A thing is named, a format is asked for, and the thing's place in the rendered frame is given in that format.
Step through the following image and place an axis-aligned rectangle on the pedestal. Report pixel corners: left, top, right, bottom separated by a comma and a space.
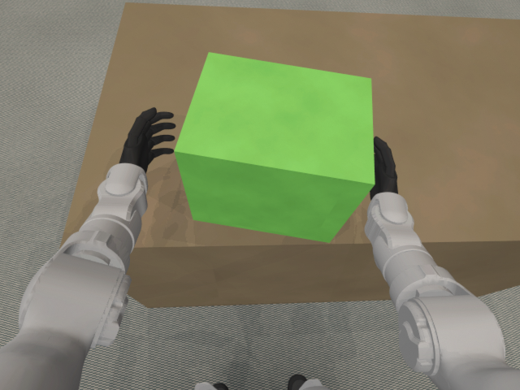
59, 2, 520, 308

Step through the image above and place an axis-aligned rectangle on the left robot hand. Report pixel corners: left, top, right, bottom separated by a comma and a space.
119, 107, 176, 173

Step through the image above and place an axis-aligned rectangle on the carton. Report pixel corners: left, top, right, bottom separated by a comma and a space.
174, 52, 375, 243

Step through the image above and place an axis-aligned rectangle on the robot right upper arm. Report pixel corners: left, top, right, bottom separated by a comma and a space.
398, 295, 520, 390

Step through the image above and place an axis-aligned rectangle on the robot left upper arm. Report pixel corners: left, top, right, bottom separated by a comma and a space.
0, 253, 132, 390

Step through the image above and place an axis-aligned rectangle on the left robot forearm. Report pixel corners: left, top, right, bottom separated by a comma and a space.
19, 163, 148, 330

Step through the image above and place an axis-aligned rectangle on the right robot forearm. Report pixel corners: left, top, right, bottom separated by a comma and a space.
364, 192, 505, 355

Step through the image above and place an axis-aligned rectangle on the right robot hand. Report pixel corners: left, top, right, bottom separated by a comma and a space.
370, 136, 398, 200

